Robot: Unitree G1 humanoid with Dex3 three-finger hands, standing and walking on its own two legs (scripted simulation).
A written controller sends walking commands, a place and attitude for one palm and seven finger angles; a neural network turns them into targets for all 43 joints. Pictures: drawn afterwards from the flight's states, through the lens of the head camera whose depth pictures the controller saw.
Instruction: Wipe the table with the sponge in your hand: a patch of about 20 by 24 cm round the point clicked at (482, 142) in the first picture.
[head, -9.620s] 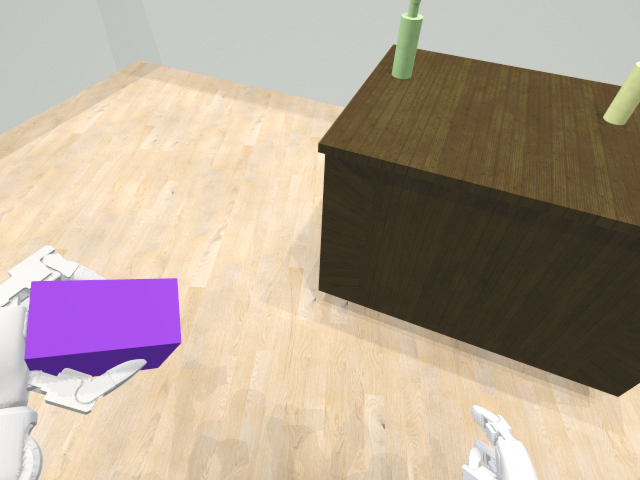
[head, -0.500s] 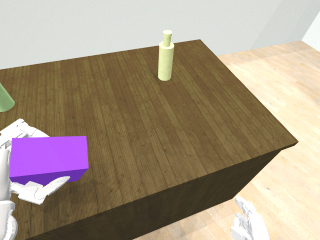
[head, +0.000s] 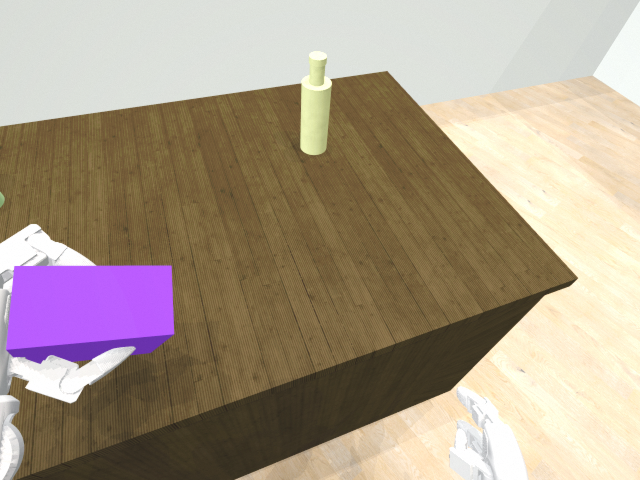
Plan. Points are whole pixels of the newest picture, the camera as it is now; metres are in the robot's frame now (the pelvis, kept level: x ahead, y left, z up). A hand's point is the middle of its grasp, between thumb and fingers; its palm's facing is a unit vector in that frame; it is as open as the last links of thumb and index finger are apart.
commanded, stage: shuffle to correct the standing spot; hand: left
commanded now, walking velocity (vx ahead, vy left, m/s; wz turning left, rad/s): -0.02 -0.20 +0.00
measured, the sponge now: (116, 316) +0.23 +0.21 +0.14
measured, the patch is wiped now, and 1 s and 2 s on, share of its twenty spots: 0.00 0.00 0.00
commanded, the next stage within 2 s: come to a stop and stand still in 0.24 s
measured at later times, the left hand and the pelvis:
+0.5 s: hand (125, 326) +0.21 +0.20 +0.16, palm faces +0.34 -0.84 -0.42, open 9.8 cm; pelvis +0.00 -0.04 -0.01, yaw +1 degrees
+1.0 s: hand (19, 332) +0.20 +0.28 +0.15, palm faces +0.35 -0.85 -0.39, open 9.8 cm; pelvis -0.01 +0.03 +0.00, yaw +0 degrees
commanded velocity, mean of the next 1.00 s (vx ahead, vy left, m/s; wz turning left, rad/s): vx -0.01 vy -0.05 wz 0.00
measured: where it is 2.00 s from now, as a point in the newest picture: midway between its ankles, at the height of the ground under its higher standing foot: outside the picture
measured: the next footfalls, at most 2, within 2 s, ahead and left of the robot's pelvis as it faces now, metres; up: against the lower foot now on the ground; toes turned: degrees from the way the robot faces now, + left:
none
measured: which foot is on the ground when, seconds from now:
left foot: down 0.00-1.00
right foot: down 0.00-1.00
